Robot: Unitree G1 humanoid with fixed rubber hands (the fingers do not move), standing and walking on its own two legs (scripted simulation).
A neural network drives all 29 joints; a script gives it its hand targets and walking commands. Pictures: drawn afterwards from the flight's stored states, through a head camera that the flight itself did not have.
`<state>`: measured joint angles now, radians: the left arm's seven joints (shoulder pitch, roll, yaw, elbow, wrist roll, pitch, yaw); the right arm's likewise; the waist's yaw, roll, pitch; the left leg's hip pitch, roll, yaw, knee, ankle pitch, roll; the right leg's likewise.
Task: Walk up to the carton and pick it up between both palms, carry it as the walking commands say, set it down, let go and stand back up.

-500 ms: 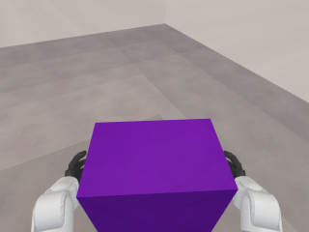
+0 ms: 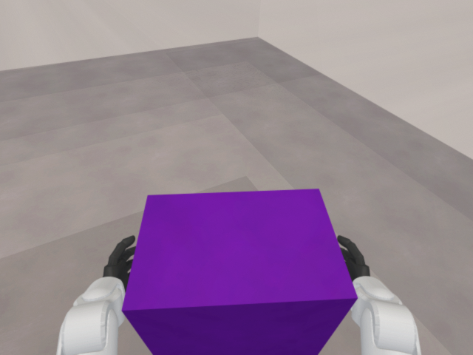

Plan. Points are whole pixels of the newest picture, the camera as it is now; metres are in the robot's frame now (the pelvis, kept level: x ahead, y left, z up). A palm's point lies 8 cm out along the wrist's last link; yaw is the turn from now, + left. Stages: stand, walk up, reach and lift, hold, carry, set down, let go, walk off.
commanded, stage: carry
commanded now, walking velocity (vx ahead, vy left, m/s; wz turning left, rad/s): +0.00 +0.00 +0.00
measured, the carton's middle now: (237, 284) +0.29 -0.01 -0.02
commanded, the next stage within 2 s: hold in 0.22 s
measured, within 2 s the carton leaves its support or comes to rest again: neither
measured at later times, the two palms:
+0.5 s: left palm (117, 280) +0.26 +0.19 +0.04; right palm (356, 291) +0.24 -0.20 +0.03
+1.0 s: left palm (134, 265) +0.31 +0.18 +0.01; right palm (346, 269) +0.30 -0.21 +0.00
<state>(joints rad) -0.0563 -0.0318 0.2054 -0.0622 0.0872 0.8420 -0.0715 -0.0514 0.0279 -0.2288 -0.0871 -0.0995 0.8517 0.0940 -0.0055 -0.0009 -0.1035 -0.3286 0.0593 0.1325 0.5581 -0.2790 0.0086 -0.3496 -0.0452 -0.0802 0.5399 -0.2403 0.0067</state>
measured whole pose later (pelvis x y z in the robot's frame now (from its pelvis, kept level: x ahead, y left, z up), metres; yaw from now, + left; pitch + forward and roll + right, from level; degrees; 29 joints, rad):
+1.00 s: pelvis -0.02 -0.02 +0.00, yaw +0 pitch -2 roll +0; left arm -0.45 0.00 0.40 0.54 0.25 0.46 -0.15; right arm -0.42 0.04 -0.39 0.46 -0.27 0.48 0.12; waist -0.01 0.03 0.12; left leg -0.25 -0.04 -0.09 0.50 -0.22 0.01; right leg -0.26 0.04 0.03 0.47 -0.18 -0.02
